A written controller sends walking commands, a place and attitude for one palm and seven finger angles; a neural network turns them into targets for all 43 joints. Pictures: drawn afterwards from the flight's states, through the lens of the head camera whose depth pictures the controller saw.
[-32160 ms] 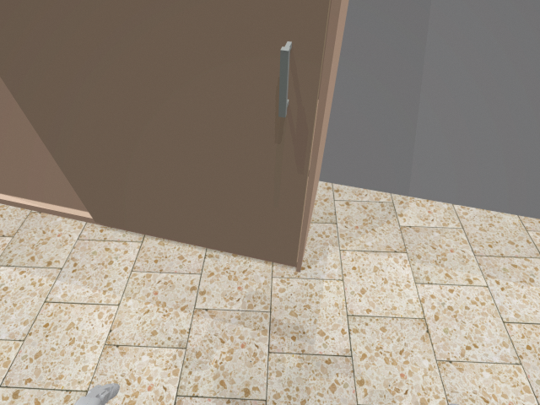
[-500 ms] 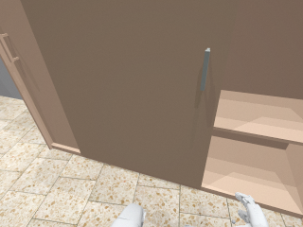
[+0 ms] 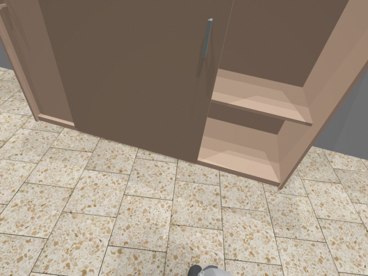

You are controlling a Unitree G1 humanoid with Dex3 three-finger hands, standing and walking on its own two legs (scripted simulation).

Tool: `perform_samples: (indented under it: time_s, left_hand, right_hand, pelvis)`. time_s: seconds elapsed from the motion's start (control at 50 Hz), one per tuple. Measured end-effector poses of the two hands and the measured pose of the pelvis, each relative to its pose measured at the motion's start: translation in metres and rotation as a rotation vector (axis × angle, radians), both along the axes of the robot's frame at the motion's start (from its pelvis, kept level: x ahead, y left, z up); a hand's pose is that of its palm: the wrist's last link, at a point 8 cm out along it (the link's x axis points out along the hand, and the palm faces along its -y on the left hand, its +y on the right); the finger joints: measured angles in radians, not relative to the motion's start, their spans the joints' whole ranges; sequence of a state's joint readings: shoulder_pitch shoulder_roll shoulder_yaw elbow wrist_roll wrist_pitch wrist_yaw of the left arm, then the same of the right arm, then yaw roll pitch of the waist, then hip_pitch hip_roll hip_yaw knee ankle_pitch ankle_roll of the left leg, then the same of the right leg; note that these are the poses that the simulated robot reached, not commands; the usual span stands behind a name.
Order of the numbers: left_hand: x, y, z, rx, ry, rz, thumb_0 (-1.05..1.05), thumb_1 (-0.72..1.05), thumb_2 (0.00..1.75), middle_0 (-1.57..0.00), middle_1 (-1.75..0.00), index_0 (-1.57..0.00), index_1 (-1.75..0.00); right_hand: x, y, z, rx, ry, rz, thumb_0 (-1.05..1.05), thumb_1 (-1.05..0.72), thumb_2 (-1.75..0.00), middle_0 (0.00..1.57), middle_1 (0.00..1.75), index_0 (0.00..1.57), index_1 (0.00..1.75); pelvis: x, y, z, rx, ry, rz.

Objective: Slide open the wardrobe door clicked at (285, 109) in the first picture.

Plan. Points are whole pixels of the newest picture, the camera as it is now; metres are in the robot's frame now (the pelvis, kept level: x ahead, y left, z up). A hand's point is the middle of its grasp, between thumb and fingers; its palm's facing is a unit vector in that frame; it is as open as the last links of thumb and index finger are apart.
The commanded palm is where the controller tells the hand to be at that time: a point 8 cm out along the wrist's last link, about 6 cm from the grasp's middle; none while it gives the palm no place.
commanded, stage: relax the arm and regain balance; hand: right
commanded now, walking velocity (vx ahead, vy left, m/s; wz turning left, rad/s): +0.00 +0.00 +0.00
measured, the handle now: (207, 38) +1.02 +0.03 +0.15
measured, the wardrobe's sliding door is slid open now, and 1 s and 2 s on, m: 0.58 0.58 0.58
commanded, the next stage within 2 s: none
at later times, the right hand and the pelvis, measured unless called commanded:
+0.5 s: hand out of the picture -0.42 -0.23 -0.11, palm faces +0.19 +0.91 -0.36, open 16.4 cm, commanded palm none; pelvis -0.40 +0.00 +0.03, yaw -5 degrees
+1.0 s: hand out of the picture -0.74 -0.16 -0.13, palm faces +0.11 +0.94 -0.33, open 16.6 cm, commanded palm none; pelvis -0.71 +0.06 +0.03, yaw -2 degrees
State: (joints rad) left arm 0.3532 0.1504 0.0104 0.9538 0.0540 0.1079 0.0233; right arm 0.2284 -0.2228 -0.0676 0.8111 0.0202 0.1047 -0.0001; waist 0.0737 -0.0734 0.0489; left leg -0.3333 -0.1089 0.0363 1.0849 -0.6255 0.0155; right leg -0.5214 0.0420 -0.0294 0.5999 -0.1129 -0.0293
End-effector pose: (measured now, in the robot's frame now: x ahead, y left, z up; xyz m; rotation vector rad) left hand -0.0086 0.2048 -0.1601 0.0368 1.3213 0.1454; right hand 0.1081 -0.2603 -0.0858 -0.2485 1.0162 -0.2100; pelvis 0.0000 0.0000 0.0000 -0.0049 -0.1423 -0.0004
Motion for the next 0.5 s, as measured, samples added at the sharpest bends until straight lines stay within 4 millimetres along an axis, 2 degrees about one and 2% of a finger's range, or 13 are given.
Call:
perform_samples:
  time_s: [0.04, 0.08, 0.12, 0.16, 0.2, 0.26, 0.32, 0.36, 0.4, 0.44, 0.5]
  left_hand:
    - [0.001, 0.004, 0.005, 0.020, -0.076, -0.031, 0.02, 0.93, 0.90, -0.21, -0.30, -0.21, -0.30]
    - [-0.007, 0.014, 0.014, 0.053, -0.115, -0.053, 0.03, 0.95, 0.90, -0.21, -0.30, -0.21, -0.30]
    - [-0.022, 0.023, 0.028, 0.073, -0.145, -0.079, 0.03, 0.95, 0.90, -0.21, -0.30, -0.21, -0.30]
    - [-0.047, 0.034, 0.044, 0.089, -0.174, -0.086, 0.02, 0.95, 0.90, -0.20, -0.30, -0.21, -0.30]
    - [-0.081, 0.045, 0.058, 0.109, -0.184, -0.088, 0.02, 0.94, 0.90, -0.20, -0.30, -0.20, -0.30]
    - [-0.146, 0.058, 0.068, 0.132, -0.145, -0.093, 0.01, 0.93, 0.90, -0.20, -0.30, -0.20, -0.30]
    - [-0.222, 0.065, 0.057, 0.156, -0.069, -0.112, 0.00, 0.92, 0.90, -0.20, -0.30, -0.20, -0.30]
    - [-0.275, 0.064, 0.048, 0.153, 0.008, -0.101, 0.00, 0.92, 0.90, -0.20, -0.30, -0.20, -0.30]
    - [-0.317, 0.061, 0.039, 0.136, 0.052, -0.095, 0.00, 0.92, 0.90, -0.20, -0.30, -0.20, -0.30]
    - [-0.345, 0.055, 0.032, 0.122, 0.074, -0.126, 0.01, 0.92, 0.90, -0.20, -0.30, -0.20, -0.30]
    - [-0.368, 0.046, 0.027, 0.089, 0.049, -0.177, 0.01, 0.91, 0.90, -0.20, -0.30, -0.20, -0.30]
  right_hand:
    - [-0.061, -0.012, 0.005, -0.002, -0.004, -0.095, 0.06, 0.53, -0.29, 0.15, 0.30, 0.15, 0.30]
    - [-0.125, -0.022, 0.008, -0.036, 0.032, -0.151, 0.07, 0.55, -0.28, 0.15, 0.30, 0.15, 0.30]
    - [-0.183, -0.028, 0.010, -0.065, 0.087, -0.187, 0.07, 0.55, -0.28, 0.15, 0.30, 0.15, 0.30]
    - [-0.230, -0.030, 0.014, -0.083, 0.139, -0.189, 0.05, 0.54, -0.28, 0.15, 0.30, 0.15, 0.30]
    - [-0.268, -0.028, 0.018, -0.083, 0.169, -0.182, 0.04, 0.53, -0.29, 0.15, 0.30, 0.15, 0.30]
    - [-0.316, -0.029, 0.022, -0.087, 0.179, -0.158, 0.01, 0.53, -0.29, 0.15, 0.30, 0.15, 0.30]
    - [-0.364, -0.035, 0.011, -0.079, 0.164, -0.158, -0.01, 0.53, -0.29, 0.15, 0.30, 0.15, 0.30]
    - [-0.403, -0.038, 0.002, -0.082, 0.191, -0.160, -0.01, 0.54, -0.28, 0.15, 0.30, 0.15, 0.30]
    - [-0.444, -0.033, 0.000, -0.071, 0.231, -0.183, -0.02, 0.54, -0.29, 0.15, 0.30, 0.15, 0.30]
    - [-0.485, -0.025, 0.004, -0.053, 0.251, -0.212, -0.02, 0.53, -0.29, 0.15, 0.30, 0.15, 0.30]
    - [-0.546, -0.010, 0.009, -0.028, 0.261, -0.235, -0.01, 0.51, -0.29, 0.15, 0.30, 0.15, 0.30]
  pelvis:
    - [-0.035, 0.000, 0.003, 0.002, 0.010, -0.026]
    - [-0.070, -0.001, 0.008, 0.040, -0.012, -0.089]
    - [-0.100, -0.001, 0.015, 0.040, -0.012, -0.102]
    - [-0.130, -0.001, 0.025, 0.020, -0.001, -0.097]
    - [-0.159, 0.000, 0.034, -0.007, 0.016, -0.090]
    - [-0.205, -0.001, 0.042, -0.036, 0.036, -0.076]
    - [-0.261, -0.004, 0.030, -0.027, 0.042, -0.091]
    - [-0.299, 0.001, 0.023, -0.102, -0.001, -0.055]
    - [-0.327, 0.001, 0.021, -0.117, -0.016, -0.044]
    - [-0.354, 0.000, 0.024, -0.085, -0.019, -0.071]
    - [-0.397, 0.001, 0.028, -0.041, -0.006, -0.095]
